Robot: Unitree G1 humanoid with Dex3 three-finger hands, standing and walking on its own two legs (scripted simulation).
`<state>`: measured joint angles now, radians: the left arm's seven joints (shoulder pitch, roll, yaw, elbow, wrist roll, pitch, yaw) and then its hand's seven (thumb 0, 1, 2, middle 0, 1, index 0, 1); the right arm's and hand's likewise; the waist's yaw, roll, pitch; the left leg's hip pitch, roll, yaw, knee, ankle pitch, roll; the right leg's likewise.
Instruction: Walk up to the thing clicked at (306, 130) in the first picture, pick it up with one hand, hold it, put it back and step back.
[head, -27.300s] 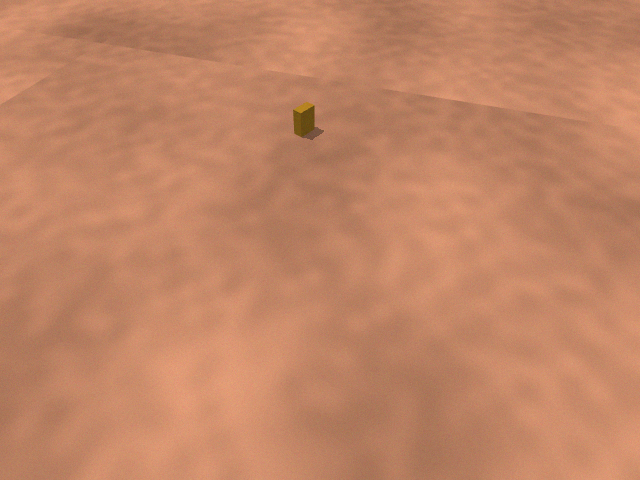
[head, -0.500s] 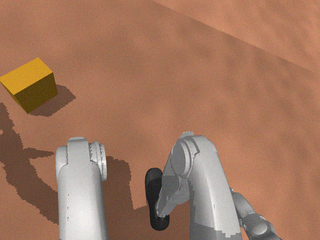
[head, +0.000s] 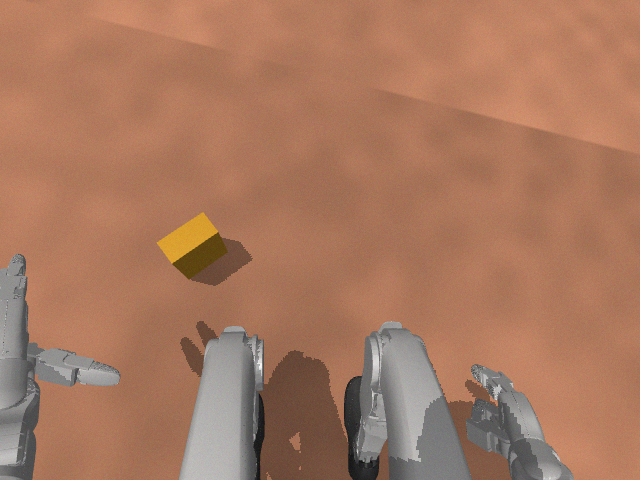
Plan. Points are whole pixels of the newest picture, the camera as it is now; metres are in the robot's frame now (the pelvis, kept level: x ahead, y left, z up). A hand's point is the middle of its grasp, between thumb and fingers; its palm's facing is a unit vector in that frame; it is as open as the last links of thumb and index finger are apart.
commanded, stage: home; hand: left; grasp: from the side
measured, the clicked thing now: (195, 247) +0.49 +0.25 -0.44
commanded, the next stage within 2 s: none
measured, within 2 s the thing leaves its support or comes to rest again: neither
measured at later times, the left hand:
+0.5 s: hand (38, 368) +0.25 +0.21 +0.11, palm faces +0.15 -0.93 -0.35, open 17.3 cm
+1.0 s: hand (24, 406) +0.23 +0.19 +0.16, palm faces +0.15 -0.94 -0.30, open 17.5 cm
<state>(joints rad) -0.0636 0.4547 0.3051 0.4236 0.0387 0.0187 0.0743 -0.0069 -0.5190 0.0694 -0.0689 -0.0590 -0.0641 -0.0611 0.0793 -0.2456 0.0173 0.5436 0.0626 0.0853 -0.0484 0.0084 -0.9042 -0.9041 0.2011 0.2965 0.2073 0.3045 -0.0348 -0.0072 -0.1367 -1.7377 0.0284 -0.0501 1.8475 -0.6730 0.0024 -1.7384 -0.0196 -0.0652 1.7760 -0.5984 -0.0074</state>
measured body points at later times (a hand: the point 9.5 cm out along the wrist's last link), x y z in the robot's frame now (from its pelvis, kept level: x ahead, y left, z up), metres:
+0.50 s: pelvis +0.06 +0.00 +0.19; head +0.10 +0.02 +0.63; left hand +0.24 +0.26 +0.13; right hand +0.21 -0.25 +0.11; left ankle +0.06 +0.12 -0.47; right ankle +0.09 -0.12 -0.47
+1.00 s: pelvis +0.07 +0.00 +0.21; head +0.09 +0.00 +0.66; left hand +0.22 +0.24 +0.18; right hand +0.25 -0.23 +0.14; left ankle +0.06 +0.12 -0.48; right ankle +0.09 -0.12 -0.48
